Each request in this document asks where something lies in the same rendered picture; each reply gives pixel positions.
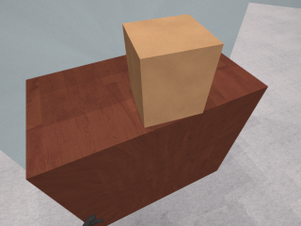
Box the carton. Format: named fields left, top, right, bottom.
left=122, top=14, right=224, bottom=128

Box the pedestal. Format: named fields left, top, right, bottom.
left=25, top=53, right=268, bottom=226

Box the left robot hand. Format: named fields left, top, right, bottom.
left=83, top=215, right=103, bottom=226

